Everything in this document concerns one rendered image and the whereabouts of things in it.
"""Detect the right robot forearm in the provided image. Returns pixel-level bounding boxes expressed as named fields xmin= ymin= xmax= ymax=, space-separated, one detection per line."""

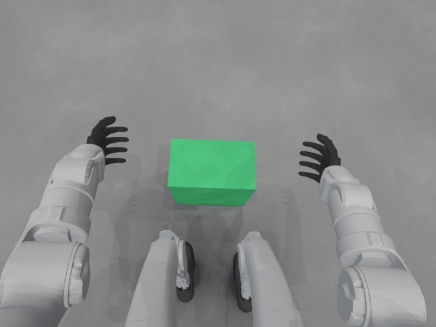
xmin=319 ymin=166 xmax=426 ymax=323

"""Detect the robot left hand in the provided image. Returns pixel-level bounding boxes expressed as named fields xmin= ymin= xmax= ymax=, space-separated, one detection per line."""
xmin=87 ymin=116 xmax=129 ymax=166

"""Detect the carton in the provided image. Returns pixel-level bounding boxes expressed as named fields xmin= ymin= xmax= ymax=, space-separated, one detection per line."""
xmin=168 ymin=139 xmax=256 ymax=206

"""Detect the right robot shin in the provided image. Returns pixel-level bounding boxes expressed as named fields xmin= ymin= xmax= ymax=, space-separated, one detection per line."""
xmin=240 ymin=232 xmax=271 ymax=298

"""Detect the left robot forearm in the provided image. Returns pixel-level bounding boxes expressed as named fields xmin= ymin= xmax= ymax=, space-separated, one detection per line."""
xmin=0 ymin=144 xmax=105 ymax=302

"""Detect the robot shin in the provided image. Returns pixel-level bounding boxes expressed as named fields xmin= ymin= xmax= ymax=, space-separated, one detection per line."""
xmin=240 ymin=232 xmax=271 ymax=298
xmin=150 ymin=230 xmax=189 ymax=288

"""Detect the robot right hand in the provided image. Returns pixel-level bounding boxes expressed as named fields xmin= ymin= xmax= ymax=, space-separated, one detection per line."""
xmin=298 ymin=134 xmax=341 ymax=183

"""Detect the left robot shin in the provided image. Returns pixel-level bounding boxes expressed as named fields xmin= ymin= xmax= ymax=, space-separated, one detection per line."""
xmin=150 ymin=230 xmax=189 ymax=288

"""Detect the robot left upper arm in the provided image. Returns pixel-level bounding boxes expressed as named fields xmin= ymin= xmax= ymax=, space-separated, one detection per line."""
xmin=0 ymin=241 xmax=91 ymax=327

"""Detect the robot right upper arm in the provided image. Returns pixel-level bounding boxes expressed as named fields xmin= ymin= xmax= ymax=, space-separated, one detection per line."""
xmin=337 ymin=264 xmax=435 ymax=327

